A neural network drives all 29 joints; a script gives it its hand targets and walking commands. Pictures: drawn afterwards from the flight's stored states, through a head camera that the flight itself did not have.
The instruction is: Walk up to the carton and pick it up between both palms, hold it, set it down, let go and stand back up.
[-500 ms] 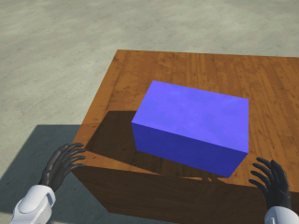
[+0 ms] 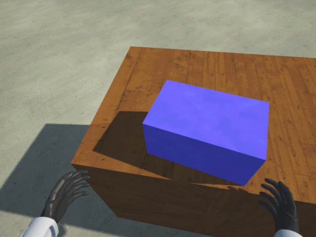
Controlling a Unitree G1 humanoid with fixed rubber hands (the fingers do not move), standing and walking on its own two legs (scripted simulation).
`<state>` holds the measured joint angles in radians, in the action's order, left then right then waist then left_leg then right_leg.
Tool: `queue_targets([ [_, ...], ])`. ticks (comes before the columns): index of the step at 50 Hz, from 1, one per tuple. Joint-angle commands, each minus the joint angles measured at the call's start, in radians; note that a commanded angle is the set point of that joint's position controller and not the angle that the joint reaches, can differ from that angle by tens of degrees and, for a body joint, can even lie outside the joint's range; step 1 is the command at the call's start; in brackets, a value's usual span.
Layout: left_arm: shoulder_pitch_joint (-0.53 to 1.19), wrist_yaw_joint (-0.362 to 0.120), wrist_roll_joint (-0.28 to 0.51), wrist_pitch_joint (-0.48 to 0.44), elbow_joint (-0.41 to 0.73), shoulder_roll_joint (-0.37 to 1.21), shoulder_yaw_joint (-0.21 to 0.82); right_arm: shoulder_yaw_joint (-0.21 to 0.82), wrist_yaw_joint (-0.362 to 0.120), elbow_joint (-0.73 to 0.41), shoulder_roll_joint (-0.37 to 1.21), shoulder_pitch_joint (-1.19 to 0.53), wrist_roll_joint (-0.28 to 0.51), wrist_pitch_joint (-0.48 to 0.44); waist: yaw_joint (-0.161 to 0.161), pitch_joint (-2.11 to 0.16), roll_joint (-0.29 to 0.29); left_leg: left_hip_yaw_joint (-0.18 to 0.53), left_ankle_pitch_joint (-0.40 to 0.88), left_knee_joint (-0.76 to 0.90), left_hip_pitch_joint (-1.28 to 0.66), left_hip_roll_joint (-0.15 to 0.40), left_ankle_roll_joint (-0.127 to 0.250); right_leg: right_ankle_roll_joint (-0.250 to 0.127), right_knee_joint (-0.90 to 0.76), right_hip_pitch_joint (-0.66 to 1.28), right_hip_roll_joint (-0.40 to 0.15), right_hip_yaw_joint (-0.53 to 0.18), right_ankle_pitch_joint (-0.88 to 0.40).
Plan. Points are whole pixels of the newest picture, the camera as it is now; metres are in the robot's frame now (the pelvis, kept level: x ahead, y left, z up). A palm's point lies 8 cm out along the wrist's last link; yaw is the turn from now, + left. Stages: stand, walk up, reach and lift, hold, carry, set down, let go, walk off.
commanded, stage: set down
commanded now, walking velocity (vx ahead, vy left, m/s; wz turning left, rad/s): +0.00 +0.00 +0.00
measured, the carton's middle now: (203, 129) +0.41 -0.08 +0.01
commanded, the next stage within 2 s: let go in 1.56 s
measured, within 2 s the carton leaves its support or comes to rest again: neither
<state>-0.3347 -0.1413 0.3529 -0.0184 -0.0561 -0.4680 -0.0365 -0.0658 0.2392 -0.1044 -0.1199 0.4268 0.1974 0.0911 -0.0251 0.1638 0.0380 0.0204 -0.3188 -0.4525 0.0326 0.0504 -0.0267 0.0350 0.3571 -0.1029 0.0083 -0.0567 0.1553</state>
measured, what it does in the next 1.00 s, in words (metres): stands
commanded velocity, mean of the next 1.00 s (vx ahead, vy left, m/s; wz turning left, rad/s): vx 0.00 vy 0.00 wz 0.00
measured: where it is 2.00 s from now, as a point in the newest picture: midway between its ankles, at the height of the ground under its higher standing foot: outside the picture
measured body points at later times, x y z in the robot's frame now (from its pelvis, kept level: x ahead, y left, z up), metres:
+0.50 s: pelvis +0.00 -0.02 +0.00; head -0.01 -0.01 +0.45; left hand +0.18 +0.23 -0.03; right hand +0.18 -0.24 -0.01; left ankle -0.04 +0.13 -0.74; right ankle +0.03 -0.15 -0.74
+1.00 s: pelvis -0.01 -0.02 +0.00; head -0.02 -0.01 +0.45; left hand +0.17 +0.19 -0.08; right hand +0.18 -0.24 -0.01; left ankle -0.04 +0.13 -0.74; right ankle +0.03 -0.15 -0.74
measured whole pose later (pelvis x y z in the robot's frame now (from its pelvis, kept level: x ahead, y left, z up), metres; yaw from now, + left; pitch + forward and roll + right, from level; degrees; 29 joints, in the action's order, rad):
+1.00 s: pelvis -0.01 -0.02 +0.00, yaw +0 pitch -13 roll +0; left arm -0.22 -0.05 -0.02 0.10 -0.47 -0.18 -0.02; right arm -0.01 0.05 0.25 -0.13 0.26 -0.04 -0.09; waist 0.05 0.20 -0.03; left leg -0.02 -0.28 -0.36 -0.15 0.06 -0.05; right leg 0.02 0.39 0.02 0.01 -0.06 0.19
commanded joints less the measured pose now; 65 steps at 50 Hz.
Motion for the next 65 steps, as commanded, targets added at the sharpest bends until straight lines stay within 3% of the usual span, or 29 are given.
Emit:
queue_targets([
  [1,0.068,0.015,-0.017,-0.038,0.117,-0.163,-0.069,-0.04,-0.013,-0.089,-0.081,-0.041,-0.026,-0.053,0.009,-0.128,0.076,-0.041,0.254,0.132,0.221,-0.007,-0.051,-0.078,-0.011,0.214,0.017,0.005,-0.09],
  [9,0.079,0.021,-0.064,-0.017,0.049,-0.12,-0.054,-0.018,-0.025,-0.001,-0.066,-0.051,-0.054,-0.064,0.008,-0.087,0.043,-0.07,0.214,0.139,0.235,-0.023,-0.056,-0.062,-0.023,0.237,0.004,0.011,-0.093],
  [17,0.116,0.038,-0.143,0.046,-0.007,-0.055,-0.04,-0.006,-0.047,0.095,-0.056,-0.094,-0.099,-0.017,0.01,-0.017,0.084,-0.091,0.064,0.205,0.317,-0.014,-0.042,-0.045,-0.013,0.308,0.004,0.026,-0.02],
  [31,0.151,0.058,-0.271,0.096,-0.123,0.059,-0.032,0.016,-0.113,0.245,-0.04,-0.175,-0.182,0.013,0.021,0.061,0.122,-0.128,-0.067,0.291,0.435,0.007,-0.008,-0.037,0.02,0.42,0.007,0.023,0.016],
  [38,0.178,0.078,-0.333,0.077,-0.189,0.115,-0.023,0.023,-0.155,0.371,-0.059,-0.202,-0.224,-0.032,0.034,0.081,0.139,-0.137,-0.04,0.304,0.431,0.008,-0.004,-0.042,0.024,0.435,0.007,0.028,0.015],
  [43,0.193,0.091,-0.367,0.088,-0.262,0.163,-0.02,0.036,-0.175,0.449,-0.076,-0.223,-0.243,-0.056,0.047,0.124,0.122,-0.146,-0.062,0.312,0.425,0.002,0.009,-0.046,0.012,0.413,0.002,0.026,0.055],
  [54,0.201,0.126,-0.412,0.104,-0.268,0.235,-0.028,0.05,-0.212,0.536,-0.1,-0.239,-0.26,-0.096,0.045,0.121,0.122,-0.162,-0.06,0.337,0.472,0.003,0.043,-0.04,0.062,0.476,0.016,0.026,0.045],
  [65,0.205,0.145,-0.462,0.147,-0.27,0.291,-0.02,0.053,-0.243,0.634,-0.136,-0.268,-0.278,-0.1,0.034,0.144,0.098,-0.175,-0.056,0.335,0.442,-0.008,0.047,-0.045,0.068,0.436,0.017,0.025,0.096],
])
